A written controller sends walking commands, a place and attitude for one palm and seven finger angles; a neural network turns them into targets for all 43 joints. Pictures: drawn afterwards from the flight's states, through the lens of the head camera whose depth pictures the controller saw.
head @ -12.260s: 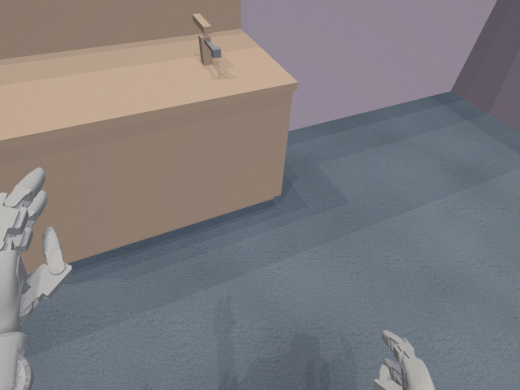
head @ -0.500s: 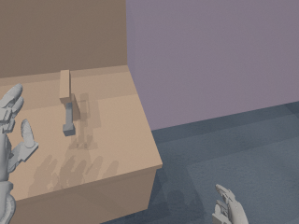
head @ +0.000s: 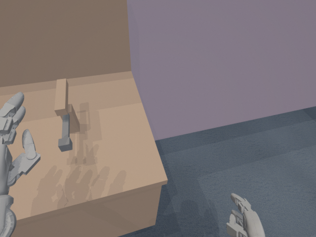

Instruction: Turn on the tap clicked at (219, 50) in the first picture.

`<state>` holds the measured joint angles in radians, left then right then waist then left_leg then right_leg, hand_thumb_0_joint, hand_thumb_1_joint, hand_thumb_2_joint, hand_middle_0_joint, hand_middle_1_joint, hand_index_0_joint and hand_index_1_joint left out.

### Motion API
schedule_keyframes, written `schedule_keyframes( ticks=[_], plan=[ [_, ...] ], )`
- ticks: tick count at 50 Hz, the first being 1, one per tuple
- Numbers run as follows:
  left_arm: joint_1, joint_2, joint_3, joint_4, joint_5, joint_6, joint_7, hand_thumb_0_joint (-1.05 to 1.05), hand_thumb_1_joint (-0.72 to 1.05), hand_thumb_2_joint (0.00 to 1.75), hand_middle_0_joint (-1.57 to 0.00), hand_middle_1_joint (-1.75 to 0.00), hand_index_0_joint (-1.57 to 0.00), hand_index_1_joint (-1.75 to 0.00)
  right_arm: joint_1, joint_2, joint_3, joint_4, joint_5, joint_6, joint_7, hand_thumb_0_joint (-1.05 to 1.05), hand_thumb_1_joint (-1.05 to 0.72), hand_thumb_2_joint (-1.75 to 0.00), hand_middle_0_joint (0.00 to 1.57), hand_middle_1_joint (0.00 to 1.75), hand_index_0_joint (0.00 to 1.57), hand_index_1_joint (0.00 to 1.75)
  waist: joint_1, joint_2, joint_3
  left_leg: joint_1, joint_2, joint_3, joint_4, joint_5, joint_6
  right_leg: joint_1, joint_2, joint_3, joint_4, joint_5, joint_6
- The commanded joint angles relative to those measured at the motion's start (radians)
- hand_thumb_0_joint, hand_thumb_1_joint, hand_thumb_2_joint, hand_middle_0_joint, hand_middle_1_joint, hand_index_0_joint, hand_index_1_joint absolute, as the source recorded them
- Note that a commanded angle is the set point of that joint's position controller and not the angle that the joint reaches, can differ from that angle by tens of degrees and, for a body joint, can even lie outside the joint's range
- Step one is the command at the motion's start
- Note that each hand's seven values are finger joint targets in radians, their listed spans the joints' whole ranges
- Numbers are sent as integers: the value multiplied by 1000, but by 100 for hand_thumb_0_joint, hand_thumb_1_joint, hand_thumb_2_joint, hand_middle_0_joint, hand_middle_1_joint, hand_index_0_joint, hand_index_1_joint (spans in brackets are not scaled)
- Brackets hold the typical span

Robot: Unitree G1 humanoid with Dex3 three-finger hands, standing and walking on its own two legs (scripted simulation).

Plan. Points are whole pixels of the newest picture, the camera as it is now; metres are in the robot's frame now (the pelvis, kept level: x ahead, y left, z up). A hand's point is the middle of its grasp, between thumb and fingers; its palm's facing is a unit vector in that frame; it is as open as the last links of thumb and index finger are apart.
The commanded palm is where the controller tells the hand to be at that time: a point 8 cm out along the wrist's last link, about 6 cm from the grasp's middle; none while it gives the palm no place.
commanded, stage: come to a stop and stand still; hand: left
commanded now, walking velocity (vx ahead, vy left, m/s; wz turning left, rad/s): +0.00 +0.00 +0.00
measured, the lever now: (65, 144) +0.33 +0.28 +0.02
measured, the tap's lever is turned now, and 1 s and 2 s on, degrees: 0 0 0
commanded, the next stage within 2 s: look again from close up in 0.68 s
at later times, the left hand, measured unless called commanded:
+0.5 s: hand (39, 164) +0.21 +0.24 +0.15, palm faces +0.30 -0.87 -0.39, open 7.4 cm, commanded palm +0.15 +0.28 +0.17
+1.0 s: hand (28, 158) +0.21 +0.26 +0.15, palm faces +0.38 -0.86 -0.34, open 7.4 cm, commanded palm +0.15 +0.29 +0.17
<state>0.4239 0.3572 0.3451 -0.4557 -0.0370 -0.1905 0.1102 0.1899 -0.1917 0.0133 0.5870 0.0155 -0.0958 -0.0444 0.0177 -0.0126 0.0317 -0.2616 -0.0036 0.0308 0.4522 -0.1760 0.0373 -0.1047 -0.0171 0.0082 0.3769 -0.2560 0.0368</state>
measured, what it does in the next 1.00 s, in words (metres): stands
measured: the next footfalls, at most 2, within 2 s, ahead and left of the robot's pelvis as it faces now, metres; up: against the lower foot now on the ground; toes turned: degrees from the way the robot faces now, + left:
none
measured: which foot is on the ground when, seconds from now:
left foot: down 0.00-1.00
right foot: down 0.00-1.00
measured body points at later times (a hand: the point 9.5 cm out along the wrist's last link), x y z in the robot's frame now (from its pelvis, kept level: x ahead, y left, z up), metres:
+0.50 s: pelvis -0.01 +0.00 +0.00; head +0.00 +0.03 +0.45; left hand +0.19 +0.29 +0.17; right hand +0.15 -0.23 -0.07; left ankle +0.04 +0.09 -0.74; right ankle -0.03 -0.15 -0.74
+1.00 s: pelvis -0.01 +0.01 +0.00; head +0.01 +0.04 +0.45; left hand +0.19 +0.31 +0.17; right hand +0.17 -0.20 -0.07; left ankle +0.04 +0.09 -0.74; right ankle -0.03 -0.15 -0.74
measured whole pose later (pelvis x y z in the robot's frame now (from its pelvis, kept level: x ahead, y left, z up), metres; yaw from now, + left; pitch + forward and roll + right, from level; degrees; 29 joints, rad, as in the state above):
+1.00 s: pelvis -0.01 +0.01 +0.00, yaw -1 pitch -1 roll -2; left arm 0.40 0.36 0.36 -0.45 -0.03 -0.21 0.10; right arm 0.19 -0.18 0.03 0.58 0.01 -0.13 -0.03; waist 0.02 -0.04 0.05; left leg -0.28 -0.01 0.05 0.47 -0.17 0.06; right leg -0.12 -0.03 0.02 0.38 -0.24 0.05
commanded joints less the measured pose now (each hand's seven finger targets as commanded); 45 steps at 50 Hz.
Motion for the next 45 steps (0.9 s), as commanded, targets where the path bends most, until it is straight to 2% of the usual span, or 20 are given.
schedule_keyframes(
  ticks=[1, 7, 8, 9, 10, 11, 12, 13, 14, 16, 18, 21, 22, 26, 31, 32, 37, 38, 42, 45],
  plan=[
    [-79, 154, 98, -206, -5, -50, 18, 0, 90, 90, -20, -30, -20, -30, -84, -125, -55, -155, 2, -50, -11, 0, -90, -90, 20, 30, 20, 30, 3, 58, -144, 128, 77, -80, -68, 116, -4, -34, -33, 22, -48, 190, -48],
    [-94, 172, 108, -219, -3, -45, 23, 0, 90, 90, -20, -30, -20, -30, -95, -124, -53, -154, 3, -45, -15, 0, -90, -90, 20, 30, 20, 30, 2, 70, -131, 131, 80, -84, -77, 97, -5, -44, -34, 20, -49, 172, -49],
    [-1070, 930, 651, -422, 139, -147, 17, 0, 90, 90, -20, -30, -20, -30, -19, -156, -59, -153, -57, -84, 2, 0, -90, -90, 20, 30, 20, 30, 31, -105, 69, -35, 103, -66, 70, 172, 2, -254, -97, 83, -125, 260, -67],
    [-503, 313, 246, 145, 50, -109, -24, 0, 90, 90, -20, -30, -20, -30, -80, -38, -15, -70, -22, -88, 4, 0, -90, -90, 20, 30, 20, 30, -1, -103, -111, 133, 32, -64, 19, 242, -7, -208, -89, 100, -25, 290, -103],
    [-248, 195, 159, 151, 24, -100, -37, 0, 90, 90, -20, -30, -20, -30, -26, -138, -78, -137, -7, -105, 7, 0, -90, -90, 20, 30, 20, 30, 36, 36, -173, 204, 52, -26, 29, 281, -17, -139, -59, 144, -25, 370, -80],
    [-217, 151, 82, -48, 1, -109, -42, 0, 90, 90, -20, -30, -20, -30, -24, -143, -82, -150, 4, -105, 22, 0, -90, -90, 20, 30, 20, 30, 25, 121, -230, 215, 64, -49, 2, 341, -2, -64, -56, 100, 21, 342, -66],
    [-158, 78, 20, -94, -12, -112, -43, 0, 90, 90, -20, -30, -20, -30, -47, -132, -83, -150, 13, -112, 37, 0, -90, -90, 20, 30, 20, 30, 20, 205, -277, 252, 83, -52, -6, 404, 5, -52, -45, 67, 69, 292, -65],
    [-117, 128, 40, -170, -4, -108, -33, 0, 90, 90, -20, -30, -20, -30, -43, -151, -88, -166, 6, -114, 50, 0, -90, -90, 20, 30, 20, 30, 28, 182, -278, 243, 100, -64, -9, 402, 8, -66, -33, 63, 74, 248, -56],
    [-76, 138, 45, -211, -5, -107, -27, 0, 90, 90, -20, -30, -20, -30, -50, -146, -85, -172, 4, -113, 58, 0, -90, -90, 20, 30, 20, 30, 29, 137, -267, 201, 107, -77, -15, 371, 8, -57, -30, 46, 71, 212, -53],
    [-13, 183, 100, -208, -8, -101, -12, 0, 90, 90, -20, -30, -20, -30, -63, -139, -75, -179, 3, -107, 52, 0, -90, -90, 20, 30, 20, 30, 31, 21, -224, 118, 96, -72, -27, 211, 1, -46, -31, 51, 26, 167, -47],
    [2, 216, 154, -181, -16, -99, 3, 0, 90, 90, -20, -30, -20, -30, -72, -136, -67, -182, 2, -94, 33, 0, -90, -90, 20, 30, 20, 30, 20, -33, -178, 80, 78, -70, -39, 85, -6, -72, -40, 47, -6, 119, -51],
    [-76, 241, 187, -178, -24, -115, 7, 0, 90, 90, -20, -30, -20, -30, -87, -131, -57, -181, -1, -89, 6, 0, -90, -90, 20, 30, 20, 30, 9, 15, -99, 50, 68, -84, -73, -56, -6, -128, -34, 61, -45, 13, -56],
    [-130, 274, 211, -213, -20, -118, 9, 0, 90, 90, -20, -30, -20, -30, -100, -132, -57, -179, -1, -87, -3, 0, -90, -90, 20, 30, 20, 30, 6, 40, -93, 57, 74, -86, -80, -79, -4, -134, -31, 57, -45, 1, -55],
    [-168, 200, 131, -210, -8, -129, 4, 0, 90, 90, -20, -30, -20, -30, -81, -131, -55, -167, -2, -108, -5, 0, -90, -90, 20, 30, 20, 30, 5, 125, -108, 62, 83, -99, -115, -163, 5, -105, -15, 50, -35, -14, -56],
    [-151, 138, 63, -199, 12, -116, 7, 0, 90, 90, -20, -30, -20, -30, -73, -137, -55, -150, -4, -123, 7, 0, -90, -90, 20, 30, 20, 30, 6, 115, -109, 49, 90, -110, -135, -173, 3, -78, -6, 34, -30, 11, -51],
    [-151, 142, 70, -195, 14, -113, 9, 0, 90, 90, -20, -30, -20, -30, -79, -137, -54, -146, -5, -121, 6, 0, -90, -90, 20, 30, 20, 30, 6, 126, -111, 55, 90, -105, -137, -167, 0, -81, -5, 31, -31, 13, -51],
    [-129, 175, 116, -168, 13, -98, 13, 0, 90, 90, -20, -30, -20, -30, -83, -130, -51, -146, -8, -103, 4, 0, -90, -90, 20, 30, 20, 30, 7, 72, -90, 46, 78, -90, -120, -144, -7, -86, -7, 32, -64, 22, -49],
    [-133, 157, 102, -173, 11, -98, 10, 0, 90, 90, -20, -30, -20, -30, -79, -129, -50, -149, -9, -99, 4, 0, -90, -90, 20, 30, 20, 30, 3, 59, -101, 48, 75, -90, -113, -125, -6, -75, -9, 31, -62, 38, -51],
    [-122, 175, 124, -188, 4, -89, 8, 0, 90, 90, -20, -30, -20, -30, -89, -123, -48, -153, -7, -91, 1, 0, -90, -90, 20, 30, 20, 30, 5, 75, -119, 80, 72, -76, -100, -64, -8, -67, -8, 29, -61, 81, -47],
    [-119, 156, 106, -208, 3, -86, 5, 0, 90, 90, -20, -30, -20, -30, -82, -125, -49, -158, -5, -89, 3, 0, -90, -90, 20, 30, 20, 30, 5, 91, -140, 99, 76, -79, -98, -16, -5, -48, -8, 22, -41, 114, -46]
  ],
)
